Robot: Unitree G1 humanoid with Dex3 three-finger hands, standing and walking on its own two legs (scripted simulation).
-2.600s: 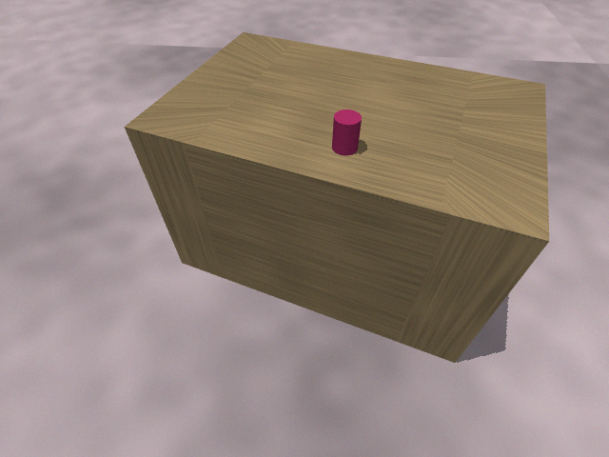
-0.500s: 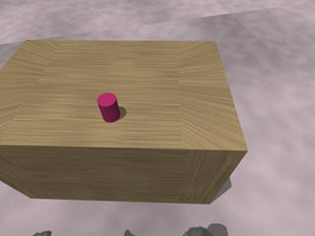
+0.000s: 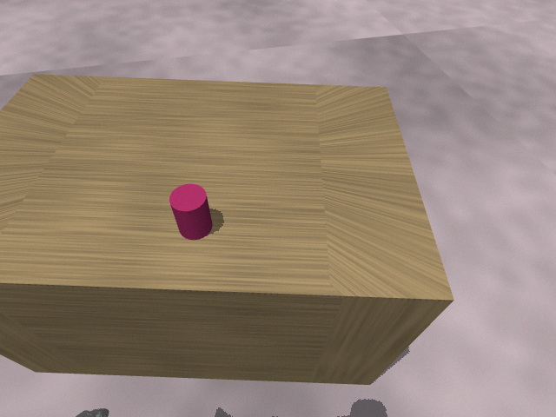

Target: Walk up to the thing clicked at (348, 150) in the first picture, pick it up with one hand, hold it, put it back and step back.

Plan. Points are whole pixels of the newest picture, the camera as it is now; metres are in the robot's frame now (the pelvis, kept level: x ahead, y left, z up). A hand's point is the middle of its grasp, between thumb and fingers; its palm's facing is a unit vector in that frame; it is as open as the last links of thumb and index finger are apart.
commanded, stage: walk up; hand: left
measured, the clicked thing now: (192, 212) +0.48 +0.20 -0.06
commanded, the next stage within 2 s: stand in 0.98 s
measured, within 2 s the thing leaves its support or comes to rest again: neither
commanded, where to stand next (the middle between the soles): +0.04 -0.01 m, yaw +1 degrees
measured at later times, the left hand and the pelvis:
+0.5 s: hand out of the picture +0.08 +0.25 -0.13, palm faces -0.02 -0.94 -0.34, open 7.4 cm; pelvis +0.00 +0.00 +0.02, yaw -1 degrees
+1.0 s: hand out of the picture +0.10 +0.25 -0.13, palm faces -0.04 -0.94 -0.33, open 7.4 cm; pelvis +0.01 +0.00 +0.02, yaw -1 degrees
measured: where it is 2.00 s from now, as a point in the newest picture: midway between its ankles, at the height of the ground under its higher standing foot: outside the picture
